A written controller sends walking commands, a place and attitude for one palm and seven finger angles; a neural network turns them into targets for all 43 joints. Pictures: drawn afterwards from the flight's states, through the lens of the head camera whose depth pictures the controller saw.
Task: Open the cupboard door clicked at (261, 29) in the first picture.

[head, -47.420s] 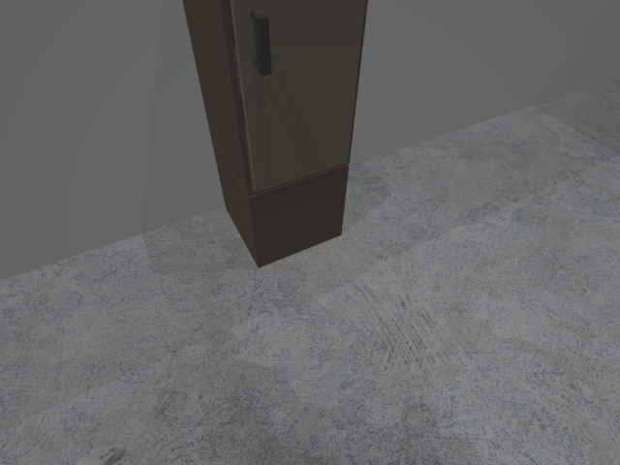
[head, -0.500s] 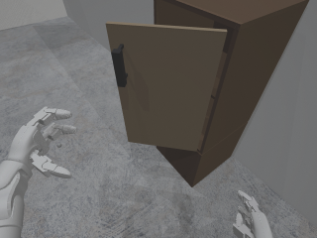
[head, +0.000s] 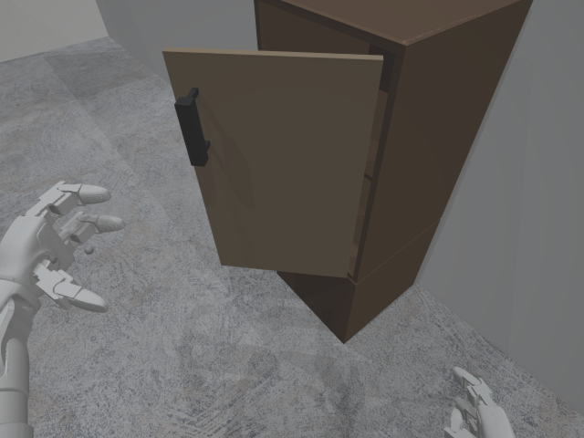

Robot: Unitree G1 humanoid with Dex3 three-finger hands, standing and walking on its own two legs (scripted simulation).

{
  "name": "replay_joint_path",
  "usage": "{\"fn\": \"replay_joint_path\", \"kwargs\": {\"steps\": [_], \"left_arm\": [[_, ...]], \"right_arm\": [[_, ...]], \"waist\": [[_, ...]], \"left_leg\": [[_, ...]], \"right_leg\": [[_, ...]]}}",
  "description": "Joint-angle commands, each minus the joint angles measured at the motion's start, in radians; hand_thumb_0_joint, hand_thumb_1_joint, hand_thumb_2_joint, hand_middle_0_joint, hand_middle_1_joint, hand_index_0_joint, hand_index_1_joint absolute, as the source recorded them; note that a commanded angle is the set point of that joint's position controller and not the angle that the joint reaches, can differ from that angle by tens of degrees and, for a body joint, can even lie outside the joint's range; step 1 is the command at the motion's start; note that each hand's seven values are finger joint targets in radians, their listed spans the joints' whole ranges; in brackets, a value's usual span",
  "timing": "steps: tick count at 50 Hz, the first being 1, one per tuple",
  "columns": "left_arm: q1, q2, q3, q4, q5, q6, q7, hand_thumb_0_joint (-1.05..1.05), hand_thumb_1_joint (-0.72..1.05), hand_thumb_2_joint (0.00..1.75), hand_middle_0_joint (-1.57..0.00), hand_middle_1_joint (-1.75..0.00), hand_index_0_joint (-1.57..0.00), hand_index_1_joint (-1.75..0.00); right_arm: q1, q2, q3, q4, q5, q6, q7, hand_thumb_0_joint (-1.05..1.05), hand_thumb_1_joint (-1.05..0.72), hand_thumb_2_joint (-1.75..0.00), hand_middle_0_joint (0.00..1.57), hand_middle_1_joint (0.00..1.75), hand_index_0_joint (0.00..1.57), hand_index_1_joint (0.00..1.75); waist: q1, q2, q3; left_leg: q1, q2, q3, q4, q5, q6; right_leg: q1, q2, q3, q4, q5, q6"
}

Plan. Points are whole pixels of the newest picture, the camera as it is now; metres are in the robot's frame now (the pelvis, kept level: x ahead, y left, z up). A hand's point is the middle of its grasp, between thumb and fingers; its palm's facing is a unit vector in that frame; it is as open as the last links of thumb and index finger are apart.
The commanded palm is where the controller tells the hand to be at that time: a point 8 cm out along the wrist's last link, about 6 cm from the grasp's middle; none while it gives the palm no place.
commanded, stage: raise the hand with hooked fingers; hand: left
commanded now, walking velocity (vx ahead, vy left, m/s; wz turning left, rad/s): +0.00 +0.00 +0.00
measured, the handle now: (196, 126) +0.59 +0.22 +0.13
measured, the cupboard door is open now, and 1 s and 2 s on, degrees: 43 43 43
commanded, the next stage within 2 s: move the hooked fingers beside the handle in 0.22 s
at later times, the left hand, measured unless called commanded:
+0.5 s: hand (87, 241) +0.30 +0.28 +0.15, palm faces +0.03 -1.00 -0.04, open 14.0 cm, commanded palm +0.28 +0.32 +0.15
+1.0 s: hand (120, 188) +0.40 +0.28 +0.15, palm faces -0.01 -1.00 -0.01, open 14.0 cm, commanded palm +0.38 +0.33 +0.14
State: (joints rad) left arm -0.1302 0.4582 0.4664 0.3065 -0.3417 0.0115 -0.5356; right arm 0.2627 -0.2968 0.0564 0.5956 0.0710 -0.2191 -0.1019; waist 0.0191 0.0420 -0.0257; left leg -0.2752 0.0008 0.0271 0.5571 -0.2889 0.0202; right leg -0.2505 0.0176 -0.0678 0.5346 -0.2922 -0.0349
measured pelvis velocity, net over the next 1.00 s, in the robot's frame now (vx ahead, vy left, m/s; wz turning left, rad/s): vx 0.00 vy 0.01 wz -0.01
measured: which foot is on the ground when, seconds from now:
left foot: down 0.00-1.00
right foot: down 0.00-1.00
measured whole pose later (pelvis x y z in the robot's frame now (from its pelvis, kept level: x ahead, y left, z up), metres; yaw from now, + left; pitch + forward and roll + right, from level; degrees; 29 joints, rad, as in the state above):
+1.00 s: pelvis +0.00 +0.01 +0.00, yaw -1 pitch +5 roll -1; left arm -0.56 0.55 0.45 0.80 -0.23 -0.09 -0.49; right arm 0.35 -0.30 0.05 0.65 0.07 -0.17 -0.10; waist -0.05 0.02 -0.04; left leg -0.37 -0.01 0.04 0.58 -0.29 0.04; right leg -0.35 0.01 -0.05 0.56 -0.29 -0.02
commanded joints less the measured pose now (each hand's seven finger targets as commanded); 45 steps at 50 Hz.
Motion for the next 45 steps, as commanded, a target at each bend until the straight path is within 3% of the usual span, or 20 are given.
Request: {"fn": "replay_joint_path", "kwargs": {"steps": [1,5,7,9,13,17,19,21,23,26,28,29,30,34,38,40,42,43,44,45], "left_arm": [[-0.313,0.329,0.120,-0.245,-0.024,-0.093,0.039,0.00,-0.50,0.30,-0.30,-1.20,-0.30,-1.20],[-0.304,0.294,0.077,-0.186,-0.016,-0.055,0.029,0.00,-0.50,0.30,-0.30,-1.20,-0.30,-1.20],[-0.299,0.293,0.074,-0.183,-0.016,-0.045,0.022,0.00,-0.50,0.30,-0.30,-1.20,-0.30,-1.20],[-0.284,0.298,0.080,-0.176,-0.027,-0.043,0.011,0.00,-0.50,0.30,-0.30,-1.20,-0.30,-1.20],[-0.299,0.310,0.098,-0.208,-0.031,-0.067,0.013,0.00,-0.50,0.30,-0.30,-1.20,-0.30,-1.20],[-0.325,0.299,0.081,-0.187,-0.025,-0.070,0.022,0.00,-0.50,0.30,-0.30,-1.20,-0.30,-1.20],[-0.401,0.275,0.034,-0.152,-0.018,-0.063,0.026,0.00,-0.50,0.30,-0.30,-1.20,-0.30,-1.20],[-0.479,0.296,0.032,-0.073,-0.001,-0.058,0.034,0.00,-0.50,0.30,-0.30,-1.20,-0.30,-1.20],[-0.549,0.316,0.029,-0.028,0.014,-0.071,0.036,0.00,-0.50,0.30,-0.30,-1.20,-0.30,-1.20],[-0.618,0.314,0.005,-0.042,0.026,-0.097,0.034,0.00,-0.50,0.30,-0.30,-1.20,-0.30,-1.20],[-0.676,0.312,-0.011,-0.007,0.036,-0.116,0.036,0.00,-0.50,0.30,-0.30,-1.20,-0.30,-1.20],[-0.683,0.323,-0.004,0.028,0.031,-0.120,0.036,0.00,-0.50,0.30,-0.30,-1.20,-0.30,-1.20],[-0.677,0.333,0.009,0.059,0.033,-0.123,0.034,0.00,-0.50,0.30,-0.30,-1.20,-0.30,-1.20],[-0.682,0.374,0.035,0.212,0.049,-0.110,0.032,0.00,-0.50,0.30,-0.30,-1.20,-0.30,-1.20],[-0.699,0.376,0.030,0.188,0.067,-0.126,0.038,0.00,-0.50,0.30,-0.30,-1.20,-0.30,-1.20],[-0.721,0.401,0.045,0.193,0.067,-0.139,0.044,0.00,-0.50,0.30,-0.30,-1.20,-0.30,-1.20],[-0.773,0.355,0.004,0.193,0.064,-0.153,0.044,0.00,-0.50,0.30,-0.30,-1.20,-0.30,-1.20],[-0.787,0.382,0.030,0.208,0.064,-0.160,0.048,0.00,-0.50,0.30,-0.30,-1.20,-0.30,-1.20],[-0.789,0.402,0.043,0.214,0.059,-0.165,0.046,0.00,-0.50,0.30,-0.30,-1.20,-0.30,-1.20],[-0.788,0.439,0.078,0.232,0.063,-0.166,0.046,0.00,-0.50,0.30,-0.30,-1.20,-0.30,-1.20]], "right_arm": [[-0.110,-0.098,-0.038,-0.156,-0.004,-0.063,-0.010,0.00,-0.90,-0.90,0.20,0.30,0.20,0.30],[-0.111,-0.104,-0.039,-0.148,0.003,-0.058,-0.019,0.00,-0.90,-0.90,0.20,0.30,0.20,0.30],[-0.111,-0.107,-0.041,-0.151,0.003,-0.058,-0.022,0.00,-0.90,-0.90,0.20,0.30,0.20,0.30],[-0.109,-0.110,-0.041,-0.153,0.002,-0.055,-0.022,0.00,-0.90,-0.90,0.20,0.30,0.20,0.30],[-0.114,-0.103,-0.041,-0.156,0.003,-0.062,-0.022,0.00,-0.90,-0.90,0.20,0.30,0.20,0.30],[-0.116,-0.102,-0.037,-0.146,0.004,-0.062,-0.023,0.00,-0.90,-0.90,0.20,0.30,0.20,0.30],[-0.109,-0.103,-0.034,-0.136,0.006,-0.059,-0.028,0.00,-0.90,-0.90,0.20,0.30,0.20,0.30],[-0.097,-0.110,-0.034,-0.117,0.008,-0.058,-0.035,0.00,-0.90,-0.90,0.20,0.30,0.20,0.30],[-0.089,-0.119,-0.035,-0.106,0.007,-0.061,-0.041,0.00,-0.90,-0.90,0.20,0.30,0.20,0.30],[-0.090,-0.113,-0.032,-0.114,0.004,-0.064,-0.042,0.00,-0.90,-0.90,0.20,0.30,0.20,0.30],[-0.076,-0.117,-0.032,-0.100,0.003,-0.064,-0.045,0.00,-0.90,-0.90,0.20,0.30,0.20,0.30],[-0.063,-0.122,-0.032,-0.094,0.001,-0.060,-0.043,0.00,-0.90,-0.90,0.20,0.30,0.20,0.30],[-0.060,-0.125,-0.034,-0.092,0.000,-0.060,-0.041,0.00,-0.90,-0.90,0.20,0.30,0.20,0.30],[-0.028,-0.140,-0.037,-0.080,0.000,-0.044,-0.031,0.00,-0.90,-0.90,0.20,0.30,0.20,0.30],[-0.004,-0.140,-0.050,-0.103,-0.003,-0.037,-0.017,0.00,-0.90,-0.90,0.20,0.30,0.20,0.30],[0.013,-0.146,-0.051,-0.101,-0.005,-0.025,-0.011,0.00,-0.90,-0.90,0.20,0.30,0.20,0.30],[0.028,-0.144,-0.054,-0.096,-0.004,-0.020,-0.010,0.00,-0.90,-0.90,0.20,0.30,0.20,0.30],[0.039,-0.149,-0.058,-0.089,-0.006,-0.018,-0.011,0.00,-0.90,-0.90,0.20,0.30,0.20,0.30],[0.048,-0.153,-0.059,-0.088,-0.007,-0.010,-0.010,0.00,-0.90,-0.90,0.20,0.30,0.20,0.30],[0.052,-0.157,-0.061,-0.087,-0.007,-0.007,-0.009,0.00,-0.90,-0.90,0.20,0.30,0.20,0.30]], "waist": [[0.016,0.069,-0.187],[0.006,0.047,-0.147],[0.006,0.033,-0.170],[0.009,-0.027,-0.181],[0.013,0.010,-0.215],[0.006,0.027,-0.164],[-0.011,0.022,-0.126],[-0.032,-0.007,-0.096],[-0.037,-0.005,-0.116],[-0.031,0.074,-0.212],[-0.043,0.066,-0.231],[-0.042,0.014,-0.229],[-0.039,0.021,-0.238],[-0.029,-0.011,-0.196],[-0.022,0.051,-0.282],[-0.026,0.016,-0.288],[-0.046,0.021,-0.277],[-0.046,0.018,-0.284],[-0.046,-0.024,-0.298],[-0.039,-0.013,-0.303]], "left_leg": [[0.111,-0.009,-0.048,-0.065,0.227,0.020],[0.084,-0.006,-0.045,-0.064,0.181,0.020],[0.090,-0.007,-0.048,-0.061,0.189,0.022],[0.084,-0.006,-0.049,-0.049,0.205,0.022],[0.109,-0.010,-0.047,-0.056,0.222,0.022],[0.105,-0.009,-0.050,-0.068,0.194,0.021],[0.097,-0.007,-0.053,-0.071,0.157,0.019],[0.076,-0.006,-0.062,-0.079,0.093,0.021],[0.076,-0.007,-0.068,-0.079,0.077,0.021],[0.118,-0.011,-0.067,-0.071,0.104,0.020],[0.129,-0.009,-0.074,-0.069,0.122,0.020],[0.112,-0.006,-0.076,-0.065,0.127,0.020],[0.107,-0.006,-0.075,-0.065,0.132,0.020],[0.048,-0.007,-0.074,-0.064,0.136,0.018],[0.093,-0.006,-0.073,-0.051,0.224,0.016],[0.083,-0.002,-0.073,-0.045,0.248,0.017],[0.099,0.001,-0.070,-0.044,0.254,0.017],[0.099,0.002,-0.070,-0.043,0.253,0.018],[0.091,0.003,-0.065,-0.038,0.267,0.020],[0.078,-0.001,-0.065,-0.037,0.269,0.022]], "right_leg": [[0.042,-0.011,0.052,-0.080,0.261,0.012],[0.024,-0.022,0.074,-0.096,0.224,0.022],[0.031,-0.022,0.072,-0.090,0.234,0.023],[0.047,-0.022,0.080,-0.085,0.261,0.030],[0.047,-0.015,0.059,-0.075,0.277,0.025],[0.013,-0.012,0.052,-0.086,0.235,0.020],[-0.020,-0.011,0.056,-0.098,0.184,0.019],[-0.061,-0.010,0.055,-0.113,0.101,0.022],[-0.061,-0.014,0.056,-0.111,0.069,0.019],[-0.029,-0.017,0.061,-0.097,0.100,0.010],[-0.035,-0.014,0.049,-0.088,0.121,0.008],[-0.023,-0.012,0.051,-0.087,0.128,0.009],[-0.026,-0.012,0.051,-0.082,0.139,0.008],[-0.036,-0.015,0.044,-0.071,0.148,0.004],[-0.030,-0.014,0.037,-0.044,0.228,0.000],[-0.020,-0.008,0.039,-0.040,0.256,0.001],[-0.049,-0.005,0.036,-0.041,0.258,0.003],[-0.049,-0.004,0.037,-0.041,0.258,0.004],[-0.028,-0.003,0.039,-0.039,0.277,0.005],[-0.017,-0.003,0.045,-0.035,0.289,0.005]]}}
